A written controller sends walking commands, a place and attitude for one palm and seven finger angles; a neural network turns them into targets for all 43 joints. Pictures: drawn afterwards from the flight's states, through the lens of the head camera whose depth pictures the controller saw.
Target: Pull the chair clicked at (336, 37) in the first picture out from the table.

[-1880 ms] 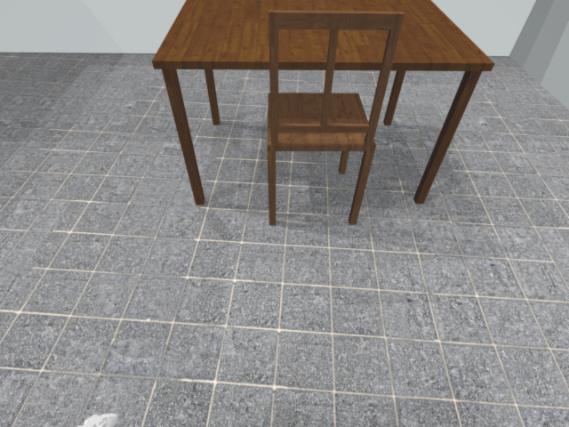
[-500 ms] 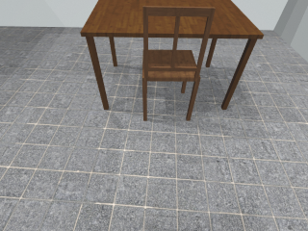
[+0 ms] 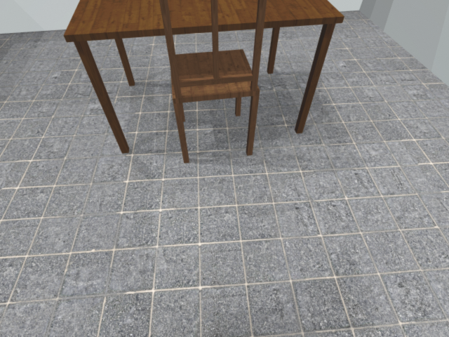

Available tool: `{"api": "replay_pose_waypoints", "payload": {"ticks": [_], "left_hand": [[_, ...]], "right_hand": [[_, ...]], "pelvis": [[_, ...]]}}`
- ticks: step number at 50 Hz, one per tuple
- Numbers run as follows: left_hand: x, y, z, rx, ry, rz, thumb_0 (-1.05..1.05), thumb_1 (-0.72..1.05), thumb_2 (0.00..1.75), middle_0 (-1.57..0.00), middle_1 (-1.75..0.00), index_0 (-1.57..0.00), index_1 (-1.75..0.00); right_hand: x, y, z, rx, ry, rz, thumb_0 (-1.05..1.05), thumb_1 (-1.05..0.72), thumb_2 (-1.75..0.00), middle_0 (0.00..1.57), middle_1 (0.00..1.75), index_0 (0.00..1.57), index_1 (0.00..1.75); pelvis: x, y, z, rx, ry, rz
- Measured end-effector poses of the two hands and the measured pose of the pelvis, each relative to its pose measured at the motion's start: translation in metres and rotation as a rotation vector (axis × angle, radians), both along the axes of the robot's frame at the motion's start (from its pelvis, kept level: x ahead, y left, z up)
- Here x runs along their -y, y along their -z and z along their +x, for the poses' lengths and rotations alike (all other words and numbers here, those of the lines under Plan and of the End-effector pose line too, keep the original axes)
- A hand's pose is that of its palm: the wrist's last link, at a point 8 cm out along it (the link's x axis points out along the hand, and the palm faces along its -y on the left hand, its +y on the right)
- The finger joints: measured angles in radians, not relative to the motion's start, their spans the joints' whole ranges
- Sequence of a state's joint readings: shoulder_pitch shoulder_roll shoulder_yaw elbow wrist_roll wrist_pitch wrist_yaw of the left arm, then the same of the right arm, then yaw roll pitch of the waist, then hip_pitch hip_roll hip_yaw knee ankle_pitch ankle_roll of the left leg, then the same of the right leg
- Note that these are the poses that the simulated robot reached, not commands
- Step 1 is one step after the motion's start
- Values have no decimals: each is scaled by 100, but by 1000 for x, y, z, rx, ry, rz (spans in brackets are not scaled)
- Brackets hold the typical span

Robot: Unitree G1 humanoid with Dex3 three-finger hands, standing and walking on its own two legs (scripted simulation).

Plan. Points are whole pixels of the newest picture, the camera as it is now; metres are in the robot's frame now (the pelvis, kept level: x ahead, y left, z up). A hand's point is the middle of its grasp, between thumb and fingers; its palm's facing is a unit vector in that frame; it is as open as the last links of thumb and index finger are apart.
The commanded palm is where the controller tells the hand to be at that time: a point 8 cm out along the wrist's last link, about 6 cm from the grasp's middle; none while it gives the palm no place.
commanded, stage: walk to a spot facing it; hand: left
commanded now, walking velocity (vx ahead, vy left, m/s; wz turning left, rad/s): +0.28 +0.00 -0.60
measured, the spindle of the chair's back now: (215, 41) +1.15 +0.14 -0.05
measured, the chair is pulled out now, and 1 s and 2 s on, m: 0.00 0.00 0.00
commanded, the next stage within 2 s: none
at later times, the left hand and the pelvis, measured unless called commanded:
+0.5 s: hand out of the picture +0.08 +0.18 -0.15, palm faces -0.11 -0.97 -0.20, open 7.4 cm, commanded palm none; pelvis +0.11 -0.01 +0.01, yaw -13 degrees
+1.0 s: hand (188, 188) +0.50 +0.15 -0.16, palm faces -0.49 -0.85 -0.16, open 7.4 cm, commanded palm none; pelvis +0.31 +0.03 +0.01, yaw -32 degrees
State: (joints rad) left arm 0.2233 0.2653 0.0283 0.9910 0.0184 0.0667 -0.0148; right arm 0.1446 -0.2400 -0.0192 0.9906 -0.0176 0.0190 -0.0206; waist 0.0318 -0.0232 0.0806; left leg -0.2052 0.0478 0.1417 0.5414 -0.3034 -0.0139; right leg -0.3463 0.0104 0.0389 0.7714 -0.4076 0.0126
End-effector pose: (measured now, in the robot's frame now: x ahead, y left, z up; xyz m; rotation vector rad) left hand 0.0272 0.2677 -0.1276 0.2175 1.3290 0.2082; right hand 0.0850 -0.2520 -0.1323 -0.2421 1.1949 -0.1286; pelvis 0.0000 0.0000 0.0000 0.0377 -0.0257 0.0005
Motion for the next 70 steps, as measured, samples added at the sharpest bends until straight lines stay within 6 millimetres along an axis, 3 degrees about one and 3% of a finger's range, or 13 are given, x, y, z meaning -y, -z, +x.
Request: {"api": "replay_pose_waypoints", "payload": {"ticks": [5,11,18,26,31,33,36,41,45,50,59,64,70], "left_hand": [[27,4,4,20,41,-1,1,91,90,-20,-30,-20,-30],[53,-11,-5,-20,35,-34,1,91,90,-20,-30,-20,-30],[60,-18,8,-103,85,-67,1,90,90,-20,-30,-20,-30],[36,-7,65,-128,111,-72,1,90,90,-20,-30,-20,-30],[7,18,123,-159,157,-84,1,90,90,-20,-30,-20,-30],[-3,27,157,-166,197,-88,1,90,90,-20,-30,-20,-30],[-11,26,225,-116,283,-89,1,91,90,-20,-30,-20,-30],[0,10,347,45,403,-105,1,91,90,-19,-30,-19,-30],[24,2,424,122,490,-119,1,91,90,-19,-30,-19,-30],[70,3,491,141,589,-154,1,91,90,-19,-30,-19,-30],[190,20,578,120,791,-243,1,91,90,-19,-30,-19,-30],[238,30,614,168,835,-255,1,91,90,-20,-30,-20,-30],[224,13,642,104,853,-135,0,92,90,-20,-30,-20,-30]], "right_hand": [[16,25,-22,-33,69,46,1,-90,-90,21,30,20,30],[29,2,-19,-40,106,56,1,-91,-90,20,30,20,30],[38,-17,15,41,178,29,1,-91,-90,20,30,20,30],[15,-22,90,100,196,17,1,-91,-90,20,30,20,30],[-12,-24,158,218,212,-6,1,-91,-90,20,30,20,30],[-21,-26,168,255,244,-20,1,-91,-90,20,30,20,30],[-35,-33,159,233,323,-27,1,-91,-90,20,30,20,30],[-54,-36,117,91,495,-49,0,-93,-90,21,30,21,30],[-71,-33,80,-48,604,-53,-1,-94,-90,20,30,20,30],[-107,-27,51,-215,720,2,0,-93,-90,20,30,20,30],[-162,-18,60,-421,897,176,1,-91,-90,20,30,20,30],[-138,0,97,-417,966,228,1,-91,-90,21,30,20,30],[-29,3,202,-100,956,105,1,-91,-90,20,30,20,30]], "pelvis": [[17,13,6,-5,59,-14],[28,-8,23,-20,102,-13],[25,-17,55,-49,171,-18],[3,-12,116,-62,237,-44],[-19,5,168,-59,307,-58],[-27,8,184,-43,349,-56],[-33,1,208,-26,403,-61],[-39,-12,247,-28,465,-70],[-40,-14,277,-33,513,-66],[-32,-11,313,-38,567,-63],[10,4,376,-57,664,-69],[49,18,410,-44,734,-44],[71,2,447,-33,814,-50]]}}
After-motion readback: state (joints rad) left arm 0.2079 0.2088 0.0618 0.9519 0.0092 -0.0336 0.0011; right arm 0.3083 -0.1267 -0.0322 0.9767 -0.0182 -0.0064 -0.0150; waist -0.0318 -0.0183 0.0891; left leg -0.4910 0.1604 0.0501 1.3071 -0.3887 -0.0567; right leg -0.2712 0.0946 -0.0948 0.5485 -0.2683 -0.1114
